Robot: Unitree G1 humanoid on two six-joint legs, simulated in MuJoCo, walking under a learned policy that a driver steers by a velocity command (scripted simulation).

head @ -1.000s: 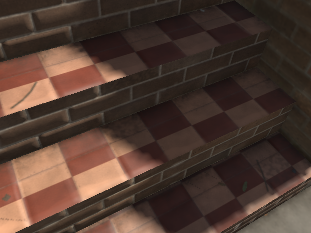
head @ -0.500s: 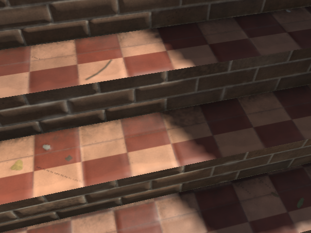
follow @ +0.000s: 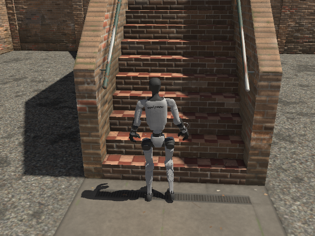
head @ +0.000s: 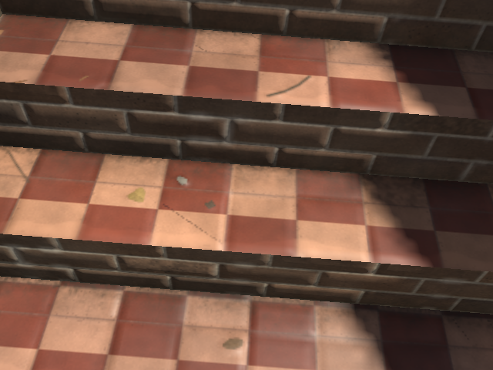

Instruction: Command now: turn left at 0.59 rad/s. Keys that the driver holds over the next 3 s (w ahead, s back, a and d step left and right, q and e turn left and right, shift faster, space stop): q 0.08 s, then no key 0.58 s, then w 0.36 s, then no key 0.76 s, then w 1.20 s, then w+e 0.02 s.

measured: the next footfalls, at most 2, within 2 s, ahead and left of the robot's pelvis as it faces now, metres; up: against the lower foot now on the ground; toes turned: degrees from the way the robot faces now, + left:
right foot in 0.12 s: +0.03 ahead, -0.12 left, +0.00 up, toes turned +9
left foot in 0.48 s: -0.02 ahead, +0.12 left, +0.00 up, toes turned +8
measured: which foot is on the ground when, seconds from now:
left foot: down 0.00-0.12, up 0.14-0.46, down 0.48-1.00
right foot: up 0.00-0.10, down 0.12-1.00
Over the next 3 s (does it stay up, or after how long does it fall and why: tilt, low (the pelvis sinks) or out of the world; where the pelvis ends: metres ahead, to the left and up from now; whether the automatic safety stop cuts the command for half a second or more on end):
stays up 0.25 -0.01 0.01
